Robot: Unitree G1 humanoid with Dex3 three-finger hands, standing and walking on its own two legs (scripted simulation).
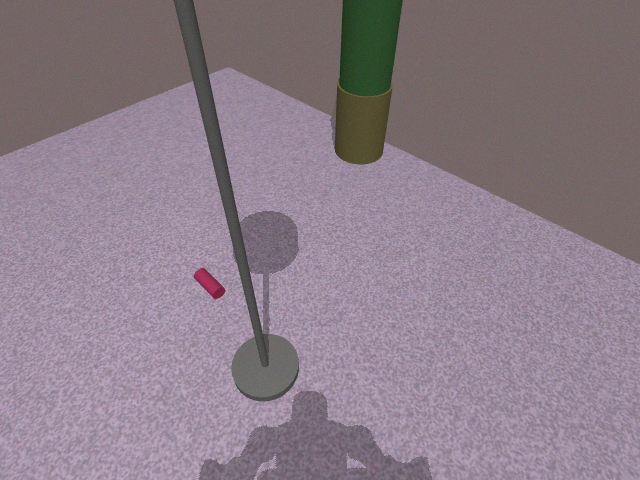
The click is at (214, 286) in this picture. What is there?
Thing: lying can
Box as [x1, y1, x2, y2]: [194, 268, 224, 298]
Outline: 198,269 195,272 194,277 214,298 219,297 224,292 224,288 204,268
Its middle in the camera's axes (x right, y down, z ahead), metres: -0.44 +0.16 +1.51
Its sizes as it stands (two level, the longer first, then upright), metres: 0.131 0.054 0.054
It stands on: the floor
